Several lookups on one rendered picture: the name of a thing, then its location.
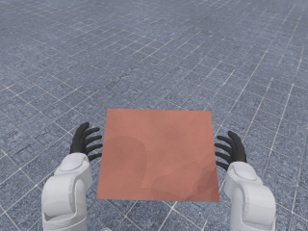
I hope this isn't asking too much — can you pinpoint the carton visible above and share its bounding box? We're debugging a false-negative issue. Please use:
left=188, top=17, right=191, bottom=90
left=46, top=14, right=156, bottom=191
left=96, top=109, right=220, bottom=202

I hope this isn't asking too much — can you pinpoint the right robot forearm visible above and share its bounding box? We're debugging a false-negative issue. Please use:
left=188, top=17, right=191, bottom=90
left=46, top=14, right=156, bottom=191
left=223, top=161, right=276, bottom=231

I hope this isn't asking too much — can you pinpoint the left robot forearm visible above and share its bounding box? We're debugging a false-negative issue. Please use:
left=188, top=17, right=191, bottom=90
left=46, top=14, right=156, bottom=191
left=41, top=152, right=93, bottom=231

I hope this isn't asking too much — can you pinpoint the left robot hand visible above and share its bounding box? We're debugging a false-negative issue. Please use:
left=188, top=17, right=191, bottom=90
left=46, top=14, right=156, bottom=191
left=69, top=122, right=103, bottom=162

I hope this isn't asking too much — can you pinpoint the right robot hand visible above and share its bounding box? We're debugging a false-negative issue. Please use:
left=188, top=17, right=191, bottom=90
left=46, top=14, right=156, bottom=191
left=214, top=130, right=247, bottom=171

